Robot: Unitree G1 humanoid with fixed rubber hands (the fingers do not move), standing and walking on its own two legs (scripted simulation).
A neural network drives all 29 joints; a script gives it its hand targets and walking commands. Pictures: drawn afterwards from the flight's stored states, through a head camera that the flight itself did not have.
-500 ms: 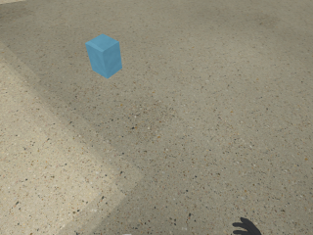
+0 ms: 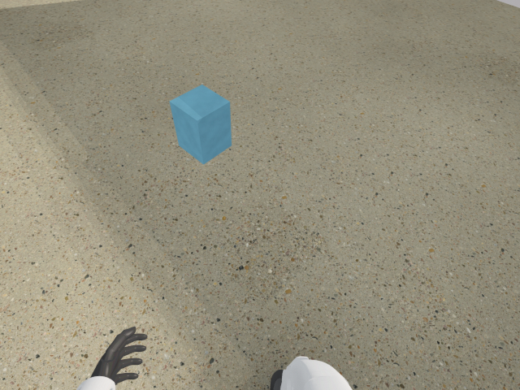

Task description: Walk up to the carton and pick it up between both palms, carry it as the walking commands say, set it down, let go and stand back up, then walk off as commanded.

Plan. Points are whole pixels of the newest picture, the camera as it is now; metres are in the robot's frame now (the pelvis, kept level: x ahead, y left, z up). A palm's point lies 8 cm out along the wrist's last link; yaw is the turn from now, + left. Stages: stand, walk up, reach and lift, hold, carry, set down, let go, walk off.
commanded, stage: walk up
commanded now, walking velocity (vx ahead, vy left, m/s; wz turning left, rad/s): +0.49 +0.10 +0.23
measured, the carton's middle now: (202, 125) +1.39 +0.10 -0.60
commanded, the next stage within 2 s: none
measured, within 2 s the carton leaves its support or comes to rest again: neither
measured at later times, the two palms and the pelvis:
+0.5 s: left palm (67, 332) +0.27 +0.31 -0.10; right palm (359, 301) +0.25 -0.20 -0.10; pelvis +0.22 +0.04 +0.03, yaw +3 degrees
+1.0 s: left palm (89, 280) +0.34 +0.27 -0.06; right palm (322, 179) +0.57 -0.22 -0.12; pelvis +0.44 +0.00 +0.03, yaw +3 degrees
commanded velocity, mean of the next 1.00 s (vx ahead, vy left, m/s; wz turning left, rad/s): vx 0.49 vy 0.09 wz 0.02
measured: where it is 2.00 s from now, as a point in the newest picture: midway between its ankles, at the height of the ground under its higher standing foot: (214, 233)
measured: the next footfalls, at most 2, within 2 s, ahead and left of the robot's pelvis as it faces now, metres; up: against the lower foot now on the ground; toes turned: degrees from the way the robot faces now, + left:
left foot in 0.32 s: +0.28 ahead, +0.18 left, +0.00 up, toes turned +5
right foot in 0.68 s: +0.37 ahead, -0.09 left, +0.00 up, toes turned -8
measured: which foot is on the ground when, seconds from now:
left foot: up 0.00-0.30, down 0.32-0.68, up 0.70-1.00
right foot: down 0.00-0.34, up 0.36-0.66, down 0.68-1.00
